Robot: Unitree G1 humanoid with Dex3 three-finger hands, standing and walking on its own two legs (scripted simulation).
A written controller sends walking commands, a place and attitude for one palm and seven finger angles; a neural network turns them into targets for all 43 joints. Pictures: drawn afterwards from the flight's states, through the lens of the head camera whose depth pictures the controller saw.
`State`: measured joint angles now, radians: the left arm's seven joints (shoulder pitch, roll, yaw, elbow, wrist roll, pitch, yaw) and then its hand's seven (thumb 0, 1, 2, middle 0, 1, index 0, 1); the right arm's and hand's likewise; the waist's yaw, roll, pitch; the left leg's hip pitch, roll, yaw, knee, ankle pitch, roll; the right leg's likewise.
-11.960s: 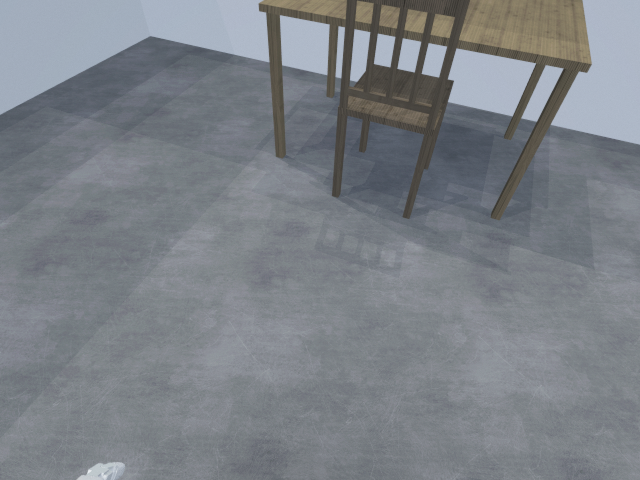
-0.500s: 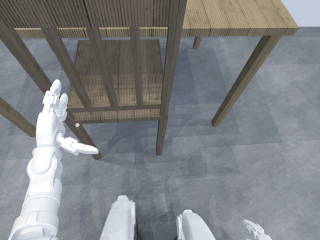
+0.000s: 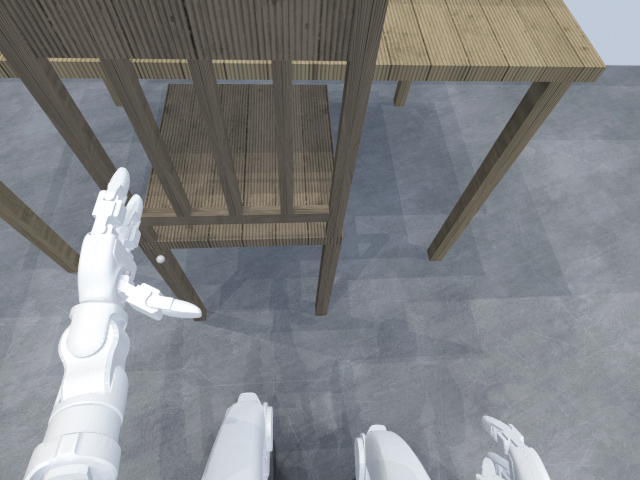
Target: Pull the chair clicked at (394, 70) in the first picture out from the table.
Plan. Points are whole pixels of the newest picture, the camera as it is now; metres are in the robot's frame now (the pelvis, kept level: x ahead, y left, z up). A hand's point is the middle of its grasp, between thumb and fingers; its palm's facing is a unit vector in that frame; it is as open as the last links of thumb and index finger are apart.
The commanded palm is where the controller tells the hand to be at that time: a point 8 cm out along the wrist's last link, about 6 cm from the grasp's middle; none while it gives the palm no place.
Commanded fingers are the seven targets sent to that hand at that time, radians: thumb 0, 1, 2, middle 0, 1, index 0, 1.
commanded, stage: push the fingers through the gap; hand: left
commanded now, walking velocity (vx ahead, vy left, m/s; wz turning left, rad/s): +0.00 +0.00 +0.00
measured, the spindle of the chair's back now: (221, 151) +0.53 +0.15 +0.04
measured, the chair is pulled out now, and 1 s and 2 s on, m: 0.00 0.00 0.00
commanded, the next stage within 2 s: hook a spindle and tug to test in 1.60 s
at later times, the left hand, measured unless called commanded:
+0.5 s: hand (161, 224) +0.42 +0.22 +0.02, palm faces +0.10 -0.99 -0.04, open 16.9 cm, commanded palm +0.40 +0.26 +0.03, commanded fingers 0.00 -0.50 0.30 -0.06 -0.08 -0.06 -0.08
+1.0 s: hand (163, 195) +0.46 +0.22 +0.02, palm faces +0.11 -0.99 -0.03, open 16.9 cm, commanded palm +0.45 +0.26 +0.03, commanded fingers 0.00 -0.50 0.30 -0.06 -0.08 -0.06 -0.08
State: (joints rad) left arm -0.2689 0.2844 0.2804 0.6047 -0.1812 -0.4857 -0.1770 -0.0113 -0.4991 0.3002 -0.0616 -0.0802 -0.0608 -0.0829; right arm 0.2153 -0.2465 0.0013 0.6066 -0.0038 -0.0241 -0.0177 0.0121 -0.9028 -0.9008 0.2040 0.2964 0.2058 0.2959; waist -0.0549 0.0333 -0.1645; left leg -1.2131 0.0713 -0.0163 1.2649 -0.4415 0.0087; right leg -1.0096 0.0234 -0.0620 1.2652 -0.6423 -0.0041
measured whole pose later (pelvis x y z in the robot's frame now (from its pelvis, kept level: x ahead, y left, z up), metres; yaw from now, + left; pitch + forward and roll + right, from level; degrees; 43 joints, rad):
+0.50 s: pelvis +0.00 +0.01 +0.00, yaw -1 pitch +24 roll -4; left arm -0.47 0.35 0.35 0.80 -0.16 -0.47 -0.19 -0.01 -0.50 0.30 -0.06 -0.08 -0.06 -0.08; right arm 0.27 -0.25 0.01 0.64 -0.01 0.00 -0.02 0.01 -0.90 -0.90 0.20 0.30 0.21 0.30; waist -0.09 0.04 -0.16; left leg -1.26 0.08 -0.01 1.28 -0.44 0.02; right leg -1.06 0.03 -0.06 1.28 -0.64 0.00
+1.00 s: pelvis +0.00 +0.01 -0.01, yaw -1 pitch +26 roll -5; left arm -0.67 0.42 0.40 0.99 -0.11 -0.49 -0.18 -0.01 -0.50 0.30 -0.06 -0.08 -0.06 -0.08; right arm 0.27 -0.25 0.01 0.65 -0.03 0.06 -0.01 0.01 -0.90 -0.90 0.20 0.30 0.21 0.30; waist -0.12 0.04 -0.16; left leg -1.32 0.08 -0.02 1.31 -0.45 0.02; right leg -1.11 0.03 -0.06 1.30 -0.64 0.01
